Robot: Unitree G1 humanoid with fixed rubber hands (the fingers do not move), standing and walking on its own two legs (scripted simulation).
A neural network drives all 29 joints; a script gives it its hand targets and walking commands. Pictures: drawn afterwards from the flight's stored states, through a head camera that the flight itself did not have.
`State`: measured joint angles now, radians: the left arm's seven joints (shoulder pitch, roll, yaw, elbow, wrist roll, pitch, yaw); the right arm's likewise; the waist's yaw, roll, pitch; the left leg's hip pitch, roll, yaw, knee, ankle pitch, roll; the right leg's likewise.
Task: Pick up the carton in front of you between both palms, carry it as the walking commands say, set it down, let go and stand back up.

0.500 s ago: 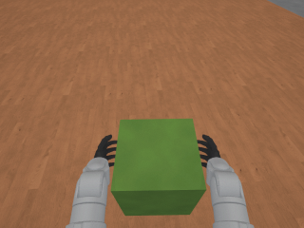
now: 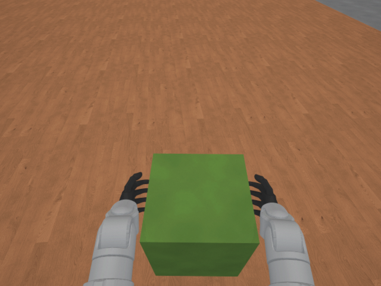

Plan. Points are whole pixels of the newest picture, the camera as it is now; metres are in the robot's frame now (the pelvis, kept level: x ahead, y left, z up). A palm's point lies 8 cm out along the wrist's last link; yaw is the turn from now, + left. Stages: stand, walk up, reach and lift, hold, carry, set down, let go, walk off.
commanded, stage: carry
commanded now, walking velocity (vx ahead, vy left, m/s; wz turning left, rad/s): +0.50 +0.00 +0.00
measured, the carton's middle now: (197, 217) +0.30 +0.00 -0.04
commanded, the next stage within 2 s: none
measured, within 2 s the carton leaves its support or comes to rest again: neither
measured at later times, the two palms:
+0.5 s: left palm (147, 146) +0.45 +0.13 +0.05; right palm (260, 150) +0.45 -0.17 +0.05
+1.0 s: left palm (149, 108) +0.63 +0.15 +0.04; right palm (241, 109) +0.64 -0.15 +0.05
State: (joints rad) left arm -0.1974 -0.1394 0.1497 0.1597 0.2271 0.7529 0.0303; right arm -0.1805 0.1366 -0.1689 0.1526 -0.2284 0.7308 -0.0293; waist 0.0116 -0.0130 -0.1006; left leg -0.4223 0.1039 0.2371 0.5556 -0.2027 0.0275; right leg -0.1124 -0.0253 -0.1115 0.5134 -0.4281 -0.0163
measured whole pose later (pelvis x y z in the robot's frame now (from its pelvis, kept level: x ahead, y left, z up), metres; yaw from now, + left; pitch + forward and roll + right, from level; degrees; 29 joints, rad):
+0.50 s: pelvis +0.16 -0.02 +0.01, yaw +0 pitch +3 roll +0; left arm -0.16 -0.13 0.14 0.06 0.20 0.73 0.03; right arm -0.18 0.14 -0.14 0.07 -0.20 0.73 -0.04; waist -0.01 0.03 -0.08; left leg -0.18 0.12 0.22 0.51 -0.35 -0.02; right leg -0.33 -0.08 -0.18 0.42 -0.13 0.00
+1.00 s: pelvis +0.35 +0.00 +0.01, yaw +1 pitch +3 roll +0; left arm -0.17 -0.13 0.13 0.05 0.19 0.74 0.04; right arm -0.18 0.14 -0.15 0.05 -0.20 0.74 -0.04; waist 0.00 -0.01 -0.04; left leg -0.29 0.05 0.23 0.46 -0.23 0.03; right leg -0.21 -0.08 -0.15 0.47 -0.27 0.03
